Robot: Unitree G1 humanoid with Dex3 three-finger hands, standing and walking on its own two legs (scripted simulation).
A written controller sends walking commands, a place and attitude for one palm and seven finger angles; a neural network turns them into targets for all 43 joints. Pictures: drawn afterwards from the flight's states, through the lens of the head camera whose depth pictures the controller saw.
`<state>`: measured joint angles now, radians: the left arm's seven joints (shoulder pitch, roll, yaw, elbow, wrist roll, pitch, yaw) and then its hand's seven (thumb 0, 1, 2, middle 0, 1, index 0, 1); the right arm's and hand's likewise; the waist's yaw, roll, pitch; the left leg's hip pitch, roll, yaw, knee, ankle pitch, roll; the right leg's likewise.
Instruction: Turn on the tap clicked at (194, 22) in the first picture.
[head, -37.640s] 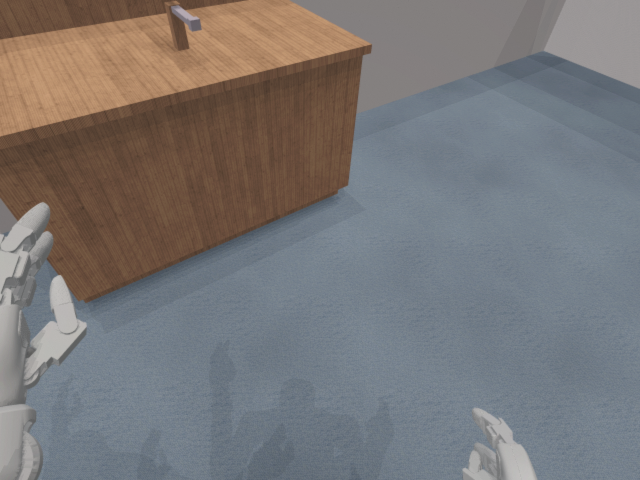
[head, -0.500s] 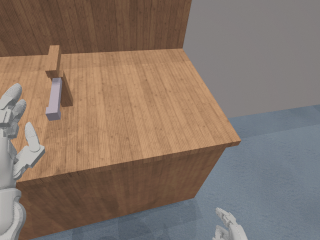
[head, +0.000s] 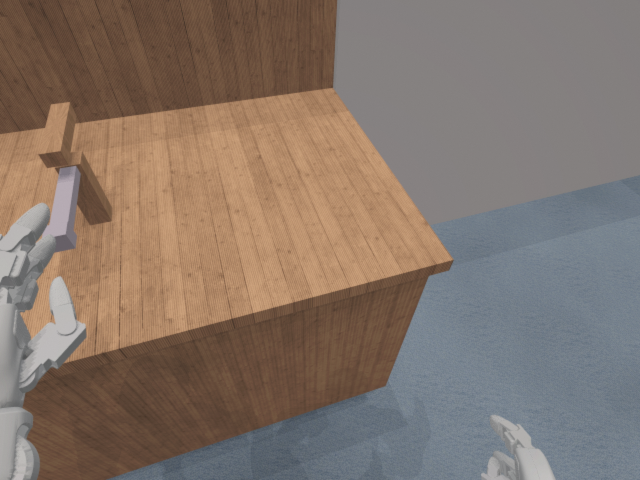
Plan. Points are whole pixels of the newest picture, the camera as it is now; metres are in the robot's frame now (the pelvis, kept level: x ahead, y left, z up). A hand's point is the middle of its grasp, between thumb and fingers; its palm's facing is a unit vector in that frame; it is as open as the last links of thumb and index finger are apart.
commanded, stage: come to a stop and stand still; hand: left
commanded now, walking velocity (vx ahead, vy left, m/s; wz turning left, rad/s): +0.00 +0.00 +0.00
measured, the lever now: (60, 237) +0.38 +0.38 +0.08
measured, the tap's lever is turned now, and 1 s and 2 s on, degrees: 0 0 0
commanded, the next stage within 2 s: look again from close up in 0.30 s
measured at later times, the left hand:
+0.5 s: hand (12, 277) +0.24 +0.30 +0.19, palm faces +0.50 -0.76 -0.42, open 7.5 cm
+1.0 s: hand out of the picture +0.21 +0.32 +0.17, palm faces +0.43 -0.86 -0.28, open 7.5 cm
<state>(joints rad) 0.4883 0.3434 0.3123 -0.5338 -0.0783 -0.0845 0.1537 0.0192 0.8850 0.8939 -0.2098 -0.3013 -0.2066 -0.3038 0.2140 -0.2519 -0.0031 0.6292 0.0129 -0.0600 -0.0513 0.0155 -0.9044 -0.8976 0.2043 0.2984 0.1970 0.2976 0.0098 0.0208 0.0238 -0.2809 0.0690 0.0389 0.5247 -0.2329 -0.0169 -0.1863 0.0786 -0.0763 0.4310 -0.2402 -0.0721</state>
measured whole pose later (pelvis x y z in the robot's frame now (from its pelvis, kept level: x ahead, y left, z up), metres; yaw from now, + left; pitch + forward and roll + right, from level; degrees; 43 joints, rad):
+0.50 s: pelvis +0.00 +0.01 +0.00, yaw -1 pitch +0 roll -1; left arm 0.20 0.47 0.44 -0.31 -0.04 -0.17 0.11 0.02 0.88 0.89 -0.22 -0.30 -0.21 -0.30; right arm 0.18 -0.20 0.01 0.60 0.01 -0.11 -0.03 0.01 -0.90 -0.90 0.21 0.30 0.20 0.30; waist 0.08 0.00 0.06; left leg -0.27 0.05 0.05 0.47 -0.20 0.01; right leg -0.19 0.07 -0.05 0.39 -0.20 -0.06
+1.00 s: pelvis -0.02 +0.08 +0.00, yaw -1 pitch -2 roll -2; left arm 0.32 0.32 0.35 -0.43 -0.01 -0.21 0.12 0.02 0.89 0.89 -0.20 -0.30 -0.20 -0.30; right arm 0.24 -0.17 0.04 0.58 0.00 -0.15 0.00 0.02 -0.90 -0.90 0.21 0.30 0.20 0.30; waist 0.04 -0.04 0.04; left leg -0.25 -0.03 0.10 0.46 -0.18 0.09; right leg -0.20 0.00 0.02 0.45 -0.24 -0.01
